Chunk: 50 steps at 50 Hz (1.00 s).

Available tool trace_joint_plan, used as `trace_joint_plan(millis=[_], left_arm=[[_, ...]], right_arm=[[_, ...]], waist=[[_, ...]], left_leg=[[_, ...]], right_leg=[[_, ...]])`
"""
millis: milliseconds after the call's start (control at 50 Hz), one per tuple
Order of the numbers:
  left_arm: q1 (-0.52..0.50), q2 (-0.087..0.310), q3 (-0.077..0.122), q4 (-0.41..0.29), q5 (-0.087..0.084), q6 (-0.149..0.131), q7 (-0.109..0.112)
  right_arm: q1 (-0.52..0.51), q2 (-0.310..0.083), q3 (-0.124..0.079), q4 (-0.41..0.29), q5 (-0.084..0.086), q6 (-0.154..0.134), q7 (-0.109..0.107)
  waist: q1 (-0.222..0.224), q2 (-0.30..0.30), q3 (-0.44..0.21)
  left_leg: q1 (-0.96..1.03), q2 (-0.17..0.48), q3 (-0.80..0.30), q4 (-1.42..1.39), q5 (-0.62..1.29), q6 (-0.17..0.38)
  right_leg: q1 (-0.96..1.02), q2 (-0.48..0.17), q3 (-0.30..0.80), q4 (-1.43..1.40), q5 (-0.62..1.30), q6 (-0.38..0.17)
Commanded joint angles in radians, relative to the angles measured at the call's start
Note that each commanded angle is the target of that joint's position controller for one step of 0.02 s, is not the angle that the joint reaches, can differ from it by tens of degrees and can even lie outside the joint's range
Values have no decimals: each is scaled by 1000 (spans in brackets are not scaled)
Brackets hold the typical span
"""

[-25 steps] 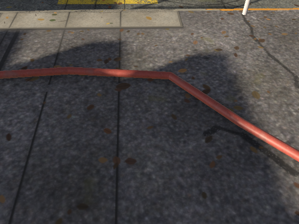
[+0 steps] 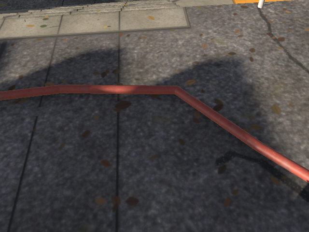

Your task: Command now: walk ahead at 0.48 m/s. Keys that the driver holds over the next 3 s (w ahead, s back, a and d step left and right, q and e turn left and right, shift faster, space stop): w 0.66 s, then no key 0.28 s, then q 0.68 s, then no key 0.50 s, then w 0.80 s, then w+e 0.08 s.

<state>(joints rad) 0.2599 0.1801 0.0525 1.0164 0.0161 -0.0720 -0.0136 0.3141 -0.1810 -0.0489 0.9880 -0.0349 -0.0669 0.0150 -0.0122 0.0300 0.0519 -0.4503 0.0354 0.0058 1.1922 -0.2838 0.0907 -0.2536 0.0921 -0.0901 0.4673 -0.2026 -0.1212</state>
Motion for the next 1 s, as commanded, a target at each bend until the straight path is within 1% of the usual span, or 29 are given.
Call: trace_joint_plan(millis=[20,100,180,280,340,360,380,400,420,440,460,480,500,520,560,600,660,680,720,760,820,860,880,900,920,940,960,980,1000], left_arm=[[84,58,-1,-6,-4,-30,10],[185,76,-5,11,-11,-26,16],[275,71,-16,28,-14,-30,20],[353,87,-18,53,8,-31,30],[321,106,-14,53,15,-31,36],[308,118,-11,52,14,-31,37],[287,126,-9,50,10,-30,36],[261,116,-14,29,-1,-34,32],[346,16,-36,-4,-44,-35,18],[342,93,-10,11,-28,-29,20],[242,113,1,-22,-9,-25,19],[174,96,-1,-42,-2,-28,14],[150,78,0,-46,1,-24,11],[162,62,0,-45,15,-10,7],[188,29,-3,-35,22,12,-5],[127,39,2,-60,22,25,-12],[-29,57,3,-116,16,30,-16],[-68,55,0,-128,11,29,-16],[-127,29,-13,-143,3,23,-11],[-168,19,-23,-148,-2,20,-4],[-162,44,-22,-141,0,12,10],[-55,79,-10,-101,6,0,22],[40,88,-4,-64,13,-14,27],[127,132,6,-36,28,-32,33],[218,201,20,-27,43,-35,33],[202,163,11,-31,-3,-19,24],[112,135,3,-58,-24,-8,20],[21,98,-8,-75,-21,-1,25],[-28,71,-19,-84,-14,2,35]], right_arm=[[111,-28,-11,-9,-3,24,6],[-104,-48,-13,-74,4,27,10],[-273,-29,0,-124,11,22,17],[-416,-33,11,-172,18,12,22],[-351,-58,4,-166,19,-2,13],[-263,-75,-5,-138,19,-8,5],[-108,-96,-17,-89,18,-17,-5],[62,-144,-34,-47,-2,-26,-17],[198,-256,-64,-36,-33,-25,-23],[156,-223,-61,-31,3,-8,-9],[38,-184,-48,-45,22,-5,-3],[-43,-125,-33,-59,25,-11,1],[-70,-86,-21,-56,22,-18,1],[-62,-54,-9,-38,24,-24,-4],[-9,-56,-6,-12,25,-39,-9],[36,-91,-11,7,28,-48,-10],[97,-98,-7,22,28,-46,-10],[107,-91,-2,23,28,-46,-10],[131,-87,6,32,28,-46,-13],[176,-91,11,49,25,-44,-19],[185,-96,15,63,17,-35,-31],[152,-107,13,59,15,-32,-41],[132,-114,11,59,24,-29,-42],[150,-106,14,51,36,-31,-44],[263,-33,30,46,65,-26,-49],[354,-31,23,87,84,-5,-50],[297,-67,11,88,49,15,-51],[202,-57,9,67,18,25,-46],[144,-47,7,53,6,35,-40]], waist=[[-39,-86,29],[2,-74,53],[46,-82,56],[88,-94,69],[36,-114,33],[1,-126,-14],[-67,-112,-91],[-141,-93,-191],[-130,110,-359],[-109,71,-379],[-60,23,-194],[-37,-8,-90],[-4,-11,-34],[27,6,-8],[49,12,-8],[56,17,10],[28,25,44],[23,20,55],[10,23,51],[-15,46,26],[-10,78,1],[39,79,-35],[88,45,-65],[104,-8,-133],[80,-161,-288],[59,-206,-430],[38,-110,-334],[25,-85,-196],[3,-71,-101]], left_leg=[[-91,58,-26,-37,72,-16],[-237,71,11,-193,211,-48],[-238,41,51,-397,313,-61],[-221,-8,89,-580,276,-33],[-86,-54,102,-652,154,14],[26,-86,110,-673,119,33],[210,-103,112,-737,159,58],[480,6,2,-737,150,102],[820,330,-451,-748,89,242],[800,396,-697,-876,69,283],[639,345,-544,-915,2,243],[487,305,-430,-965,49,211],[385,252,-342,-999,106,171],[310,209,-269,-1021,161,139],[273,175,-194,-1036,277,130],[273,157,-142,-1055,336,128],[304,132,-96,-1074,410,112],[307,121,-70,-1061,527,102],[306,96,-7,-1015,757,69],[347,89,17,-976,849,45],[437,118,1,-897,902,48],[477,133,-22,-780,960,44],[479,109,-10,-657,907,27],[382,69,5,-508,687,2],[186,-26,58,-216,88,-28],[121,-109,-4,-41,-366,-43],[88,-72,-57,-13,-341,-49],[55,-51,-55,-27,-295,-54],[65,-23,-58,-80,-240,-61]], right_leg=[[-6,-276,311,-321,113,-91],[88,-256,239,-343,252,-66],[174,-239,187,-329,394,-43],[339,-274,181,-285,529,-54],[396,-293,156,-165,808,-47],[399,-289,149,-73,925,-40],[364,-268,124,91,941,-29],[184,-243,109,308,725,-18],[-176,-101,30,725,170,30],[-323,-25,108,891,-298,20],[-394,-94,142,886,-209,10],[-382,-129,140,826,-137,13],[-342,-157,139,768,-98,18],[-295,-175,136,722,-82,29],[-260,-177,111,684,-62,48],[-313,-188,90,639,-11,62],[-405,-204,60,515,103,83],[-400,-197,47,452,133,89],[-326,-163,9,307,186,93],[-264,-122,-20,212,228,88],[-210,-95,-2,139,193,62],[-103,-67,17,69,143,32],[0,-61,16,-50,236,18],[183,-157,85,-54,570,1],[456,-439,312,64,1131,-123],[501,-545,477,38,1252,-259],[362,-506,415,-36,1016,-247],[222,-462,357,-106,782,-207],[98,-417,287,-165,654,-159]])
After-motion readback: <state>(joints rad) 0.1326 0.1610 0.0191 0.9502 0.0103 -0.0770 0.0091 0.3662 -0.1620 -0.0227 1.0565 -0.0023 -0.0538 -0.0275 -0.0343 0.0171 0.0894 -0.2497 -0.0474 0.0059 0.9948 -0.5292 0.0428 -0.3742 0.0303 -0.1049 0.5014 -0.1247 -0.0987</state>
